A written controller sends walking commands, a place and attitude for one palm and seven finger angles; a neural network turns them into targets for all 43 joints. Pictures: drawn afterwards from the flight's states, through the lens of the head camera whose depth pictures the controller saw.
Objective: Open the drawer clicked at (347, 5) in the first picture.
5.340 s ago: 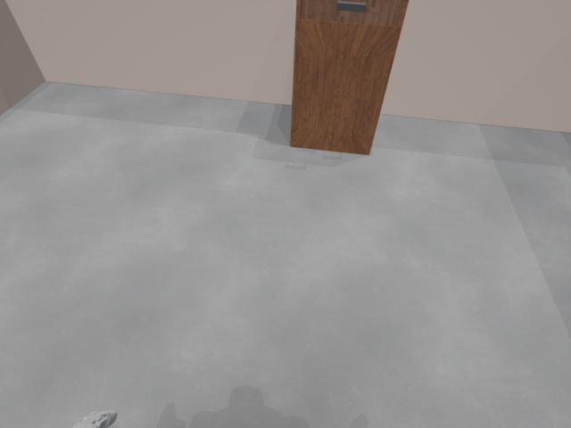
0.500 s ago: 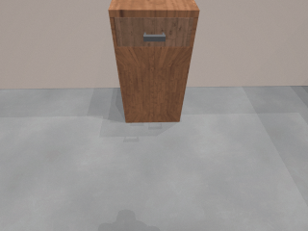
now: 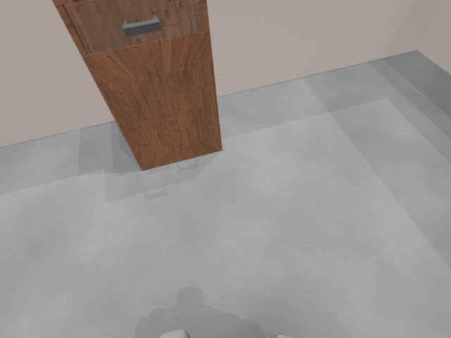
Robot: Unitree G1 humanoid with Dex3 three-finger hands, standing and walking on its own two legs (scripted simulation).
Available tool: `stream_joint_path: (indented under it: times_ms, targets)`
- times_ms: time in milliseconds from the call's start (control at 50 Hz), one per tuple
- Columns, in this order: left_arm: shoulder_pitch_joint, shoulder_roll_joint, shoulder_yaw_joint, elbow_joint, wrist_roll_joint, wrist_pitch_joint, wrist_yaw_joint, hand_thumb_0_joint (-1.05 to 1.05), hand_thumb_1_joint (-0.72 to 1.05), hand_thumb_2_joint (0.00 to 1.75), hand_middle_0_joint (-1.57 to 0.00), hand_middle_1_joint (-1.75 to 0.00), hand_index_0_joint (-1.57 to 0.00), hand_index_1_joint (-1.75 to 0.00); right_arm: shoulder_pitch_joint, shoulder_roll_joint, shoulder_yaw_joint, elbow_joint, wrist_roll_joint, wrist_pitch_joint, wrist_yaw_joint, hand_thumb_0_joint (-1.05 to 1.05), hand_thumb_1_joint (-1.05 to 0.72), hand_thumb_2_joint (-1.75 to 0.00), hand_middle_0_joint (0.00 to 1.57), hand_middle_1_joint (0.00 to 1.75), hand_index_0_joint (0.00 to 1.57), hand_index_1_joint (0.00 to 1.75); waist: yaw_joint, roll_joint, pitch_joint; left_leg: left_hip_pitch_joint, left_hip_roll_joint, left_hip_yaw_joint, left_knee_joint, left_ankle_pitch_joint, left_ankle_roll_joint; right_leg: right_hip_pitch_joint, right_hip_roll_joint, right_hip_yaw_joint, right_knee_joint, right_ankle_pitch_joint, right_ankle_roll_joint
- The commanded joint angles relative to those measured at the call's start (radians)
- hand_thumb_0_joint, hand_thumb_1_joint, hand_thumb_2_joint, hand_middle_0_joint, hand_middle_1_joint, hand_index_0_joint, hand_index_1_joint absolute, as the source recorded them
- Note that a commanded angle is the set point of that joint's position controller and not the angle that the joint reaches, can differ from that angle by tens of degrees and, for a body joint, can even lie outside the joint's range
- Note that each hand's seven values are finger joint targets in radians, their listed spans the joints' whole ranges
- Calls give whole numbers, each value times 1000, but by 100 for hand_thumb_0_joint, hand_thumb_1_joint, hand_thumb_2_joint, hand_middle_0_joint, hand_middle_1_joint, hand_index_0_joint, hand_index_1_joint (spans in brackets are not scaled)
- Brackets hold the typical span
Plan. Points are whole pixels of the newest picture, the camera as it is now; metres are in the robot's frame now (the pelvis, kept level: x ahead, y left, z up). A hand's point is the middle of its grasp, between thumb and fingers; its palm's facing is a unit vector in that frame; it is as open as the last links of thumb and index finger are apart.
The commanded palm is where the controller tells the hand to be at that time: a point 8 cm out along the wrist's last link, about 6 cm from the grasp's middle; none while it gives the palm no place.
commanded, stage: walk to a spot facing it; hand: left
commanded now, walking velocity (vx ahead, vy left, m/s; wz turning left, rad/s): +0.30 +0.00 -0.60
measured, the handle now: (141, 24) +1.00 +0.36 +0.04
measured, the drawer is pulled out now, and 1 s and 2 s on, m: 0.00 0.00 0.00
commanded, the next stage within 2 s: none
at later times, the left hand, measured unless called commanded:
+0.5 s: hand (123, 306) +0.19 +0.25 -0.16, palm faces -0.23 -0.96 -0.17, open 7.4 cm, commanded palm none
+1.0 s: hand (230, 182) +0.50 +0.04 -0.14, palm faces -0.62 -0.75 -0.23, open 7.3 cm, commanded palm none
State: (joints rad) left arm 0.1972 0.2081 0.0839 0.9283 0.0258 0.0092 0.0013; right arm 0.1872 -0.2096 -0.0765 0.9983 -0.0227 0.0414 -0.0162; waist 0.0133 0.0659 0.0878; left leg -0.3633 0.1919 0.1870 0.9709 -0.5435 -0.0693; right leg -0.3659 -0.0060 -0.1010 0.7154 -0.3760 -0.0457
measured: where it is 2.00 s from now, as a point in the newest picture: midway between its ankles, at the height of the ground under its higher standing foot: (241, 297)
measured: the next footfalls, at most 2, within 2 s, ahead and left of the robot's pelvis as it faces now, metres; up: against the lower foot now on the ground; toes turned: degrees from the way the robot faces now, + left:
left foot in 0.40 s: +0.21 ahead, +0.14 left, +0.00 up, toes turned -10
right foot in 0.88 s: +0.30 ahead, -0.14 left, +0.00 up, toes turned -40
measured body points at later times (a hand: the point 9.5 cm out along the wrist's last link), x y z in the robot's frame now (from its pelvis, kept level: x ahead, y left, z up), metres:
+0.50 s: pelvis +0.14 +0.05 +0.02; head +0.18 +0.08 +0.47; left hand +0.20 +0.30 -0.15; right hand +0.19 -0.21 -0.09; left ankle +0.17 +0.15 -0.71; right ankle +0.03 -0.06 -0.64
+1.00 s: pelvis +0.26 -0.02 +0.00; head +0.30 -0.06 +0.45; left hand +0.53 +0.08 -0.13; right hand +0.09 -0.20 -0.15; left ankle +0.26 +0.14 -0.62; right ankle +0.27 -0.12 -0.71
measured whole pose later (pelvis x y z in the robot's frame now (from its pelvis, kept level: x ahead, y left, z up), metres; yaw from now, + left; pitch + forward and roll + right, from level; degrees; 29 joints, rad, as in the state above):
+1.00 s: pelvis +0.26 -0.02 +0.00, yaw -36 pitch -1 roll +0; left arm 0.05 0.22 0.04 0.88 0.00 0.01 0.00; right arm 0.31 -0.20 -0.04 1.00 -0.01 0.04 -0.02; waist -0.07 0.01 0.15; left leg -0.40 0.14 0.10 1.28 -0.49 -0.08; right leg -0.38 0.03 -0.10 0.64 -0.24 -0.08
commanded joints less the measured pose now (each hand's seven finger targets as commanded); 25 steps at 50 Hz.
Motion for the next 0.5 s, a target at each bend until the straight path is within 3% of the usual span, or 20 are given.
stream_joint_path:
  times_ms: [0,40,80,180,240,280,320,340,360,380,400,420,440,460,480]
  targets:
    - [147,189,41,-25,-5,-20,25,0,90,90,-20,-30,-20,-30,-136,-91,-9,-172,-5,-40,11,0,-90,-90,20,30,20,30,58,-258,-58,-360,-37,-176,250,82,2,277,-309,559,-448,144,-162]
    - [105,170,32,-35,-3,-35,19,0,90,90,-20,-30,-20,-30,-95,-89,-12,-148,-8,-45,20,0,-90,-90,20,30,20,30,24,-156,-103,-270,-48,-163,177,152,-6,258,-257,450,-419,221,-144]
    - [130,188,31,-29,-3,-46,11,0,90,90,-20,-30,-20,-30,-93,-77,-8,-145,-7,-44,23,0,-90,-90,20,30,20,30,25,-119,-112,-242,-70,-143,111,187,-15,259,-222,408,-412,282,-139]
    - [174,187,27,-15,-1,-52,1,0,90,90,-20,-30,-20,-30,-163,-75,-1,-189,-1,-55,28,0,-90,-90,20,30,20,30,44,-183,-78,-259,-94,-149,-34,219,-19,288,-204,443,-447,216,-146]
    - [182,194,27,-12,2,-51,0,0,90,90,-20,-30,-20,-30,-207,-71,3,-218,6,-69,27,0,-90,-90,20,30,20,30,58,-190,-72,-201,-120,-147,-159,189,-12,286,-210,468,-430,255,-149]
    - [162,199,29,-18,1,-46,-1,0,90,90,-20,-30,-20,-30,-198,-73,6,-224,10,-79,23,0,-90,-90,20,30,20,30,52,-197,-68,-101,-142,-142,-269,172,-2,242,-198,476,-402,292,-141]
    - [105,203,32,-27,-4,-42,-1,0,90,90,-20,-30,-20,-30,-96,-88,4,-195,13,-91,14,0,-90,-90,20,30,20,30,-3,-199,-92,108,-164,-132,-444,267,4,147,-153,442,-318,290,-99]
    - [75,178,30,-35,-8,-42,-3,0,90,90,-20,-30,-20,-30,23,-129,-6,-157,13,-100,3,0,-90,-90,20,30,20,30,-57,-109,-139,332,-136,-148,-555,316,15,27,-91,387,-194,264,-57]
    - [82,114,21,-53,-20,-40,-14,0,90,90,-20,-30,-20,-30,158,-230,-27,-121,0,-109,-9,0,-90,-90,20,30,20,30,-111,124,-236,563,81,-387,-636,193,67,-148,32,265,59,84,-2]
    - [80,79,10,-75,-19,-45,-21,0,90,90,-20,-30,-20,-30,249,-303,-37,-108,-4,-103,-8,0,-90,-90,20,30,20,30,-130,308,-238,597,321,-657,-719,165,153,-327,76,139,332,-225,47]
    - [43,112,19,-77,-6,-44,-23,0,90,90,-20,-30,-20,-30,219,-278,-27,-118,-5,-90,-6,0,-90,-90,20,30,20,30,-126,163,-148,458,351,-675,-748,95,208,-340,3,177,439,-202,42]
    - [48,117,25,-58,2,-38,-27,0,90,90,-20,-30,-20,-30,141,-203,-10,-130,-6,-92,-5,0,-90,-90,20,30,20,30,-81,107,-76,352,286,-572,-771,85,189,-332,-30,170,487,-118,47]
    - [35,114,25,-49,5,-33,-38,0,90,90,-20,-30,-20,-30,94,-172,2,-144,-2,-98,-6,0,-90,-90,20,30,20,30,-60,91,-27,283,256,-503,-775,117,178,-331,-56,147,517,-63,53]
    - [40,102,25,-44,9,-26,-47,0,90,90,-20,-30,-20,-30,66,-144,10,-142,-3,-103,-5,0,-90,-90,20,30,20,30,-32,79,12,237,211,-396,-780,182,154,-318,-72,133,526,-3,59]
    - [55,85,22,-38,11,-16,-51,0,90,90,-20,-30,-20,-30,66,-122,17,-133,-1,-108,-7,0,-90,-90,20,30,20,30,-15,88,16,227,171,-294,-764,330,133,-300,-75,117,525,49,68]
